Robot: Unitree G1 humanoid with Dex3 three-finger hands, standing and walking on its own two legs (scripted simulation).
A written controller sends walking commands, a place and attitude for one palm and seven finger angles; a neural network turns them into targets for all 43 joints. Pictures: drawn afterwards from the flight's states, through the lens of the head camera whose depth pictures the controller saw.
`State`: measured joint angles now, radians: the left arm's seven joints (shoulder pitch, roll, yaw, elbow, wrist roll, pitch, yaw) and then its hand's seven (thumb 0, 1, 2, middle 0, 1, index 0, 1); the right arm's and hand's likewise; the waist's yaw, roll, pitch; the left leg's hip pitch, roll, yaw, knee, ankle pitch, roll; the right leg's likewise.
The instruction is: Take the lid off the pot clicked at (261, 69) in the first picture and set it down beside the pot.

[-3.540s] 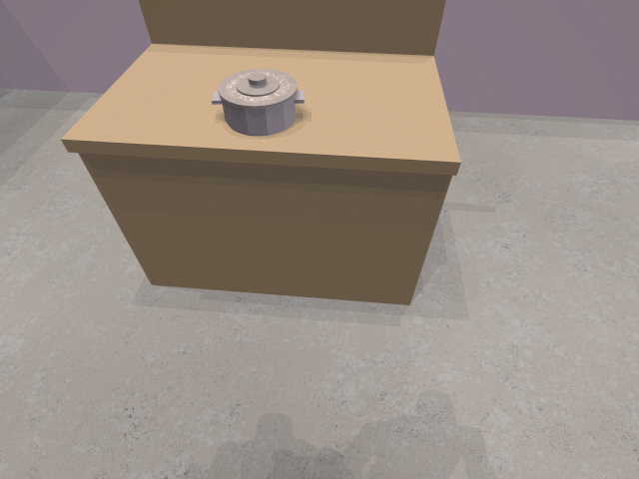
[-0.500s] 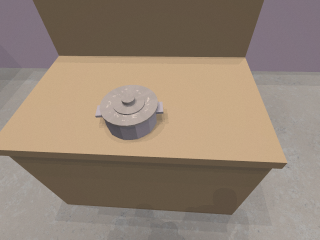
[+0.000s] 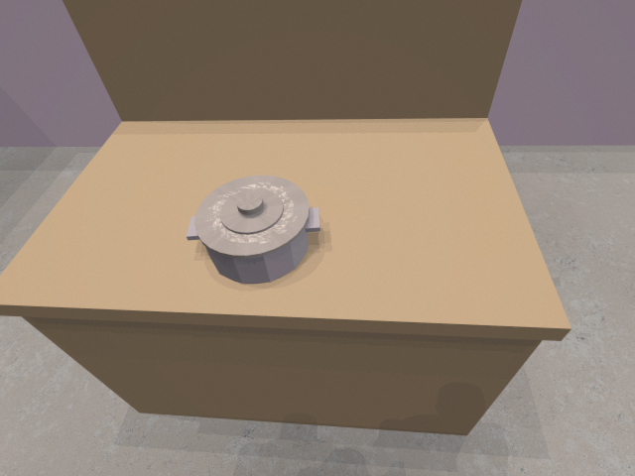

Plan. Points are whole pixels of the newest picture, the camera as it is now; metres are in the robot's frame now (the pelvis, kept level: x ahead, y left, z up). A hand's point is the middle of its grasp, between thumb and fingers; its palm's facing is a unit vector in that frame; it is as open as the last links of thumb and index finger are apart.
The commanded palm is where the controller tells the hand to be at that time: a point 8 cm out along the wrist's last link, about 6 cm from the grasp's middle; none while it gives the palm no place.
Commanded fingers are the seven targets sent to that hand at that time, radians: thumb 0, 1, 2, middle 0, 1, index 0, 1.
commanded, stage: come to a stop and stand still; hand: left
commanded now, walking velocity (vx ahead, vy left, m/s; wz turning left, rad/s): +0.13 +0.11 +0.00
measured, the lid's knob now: (250, 203) +0.53 +0.16 +0.03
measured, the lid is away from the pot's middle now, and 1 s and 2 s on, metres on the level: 0.00 0.00 0.00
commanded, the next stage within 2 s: look again from close up in 0.98 s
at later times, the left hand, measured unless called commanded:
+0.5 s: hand out of the picture +0.01 +0.21 -0.18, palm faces +0.03 -0.98 -0.18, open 7.4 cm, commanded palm none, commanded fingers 0.00 0.90 0.90 -0.20 -0.30 -0.20 -0.30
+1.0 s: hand out of the picture +0.01 +0.22 -0.18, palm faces +0.04 -0.99 -0.17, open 7.4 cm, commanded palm none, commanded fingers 0.00 0.90 0.90 -0.20 -0.30 -0.20 -0.30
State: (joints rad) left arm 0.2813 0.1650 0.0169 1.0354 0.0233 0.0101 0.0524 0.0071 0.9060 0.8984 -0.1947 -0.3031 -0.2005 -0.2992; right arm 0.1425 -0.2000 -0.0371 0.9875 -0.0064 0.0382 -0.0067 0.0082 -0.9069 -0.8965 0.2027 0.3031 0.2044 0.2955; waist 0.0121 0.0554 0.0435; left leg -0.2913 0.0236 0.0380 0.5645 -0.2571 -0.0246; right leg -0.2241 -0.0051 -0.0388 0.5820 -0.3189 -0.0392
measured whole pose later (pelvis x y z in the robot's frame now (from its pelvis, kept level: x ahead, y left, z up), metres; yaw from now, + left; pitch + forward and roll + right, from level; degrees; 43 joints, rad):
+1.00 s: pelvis +0.01 +0.05 +0.01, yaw +1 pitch -1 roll -1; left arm 0.30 0.17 -0.01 1.06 0.02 0.00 0.04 0.01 0.91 0.90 -0.19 -0.30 -0.20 -0.30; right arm 0.27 -0.16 0.01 1.08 0.00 -0.03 -0.03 0.01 -0.92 -0.90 0.20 0.30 0.20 0.30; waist 0.01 -0.04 0.02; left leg -0.14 -0.04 0.06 0.46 -0.31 0.06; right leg -0.18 -0.05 -0.04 0.45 -0.26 0.04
